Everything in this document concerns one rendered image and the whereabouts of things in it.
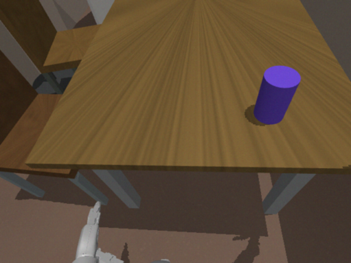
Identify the table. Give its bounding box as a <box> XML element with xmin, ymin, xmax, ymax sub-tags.
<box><xmin>25</xmin><ymin>0</ymin><xmax>351</xmax><ymax>214</ymax></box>

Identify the can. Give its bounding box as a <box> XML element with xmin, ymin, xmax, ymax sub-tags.
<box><xmin>253</xmin><ymin>66</ymin><xmax>301</xmax><ymax>124</ymax></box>

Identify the coat stand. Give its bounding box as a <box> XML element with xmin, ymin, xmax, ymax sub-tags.
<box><xmin>32</xmin><ymin>68</ymin><xmax>74</xmax><ymax>94</ymax></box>

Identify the chair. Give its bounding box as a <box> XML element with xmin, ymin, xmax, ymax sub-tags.
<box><xmin>0</xmin><ymin>0</ymin><xmax>101</xmax><ymax>94</ymax></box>
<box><xmin>0</xmin><ymin>50</ymin><xmax>109</xmax><ymax>205</ymax></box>

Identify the left robot hand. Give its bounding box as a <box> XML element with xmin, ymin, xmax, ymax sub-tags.
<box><xmin>75</xmin><ymin>201</ymin><xmax>124</xmax><ymax>263</ymax></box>

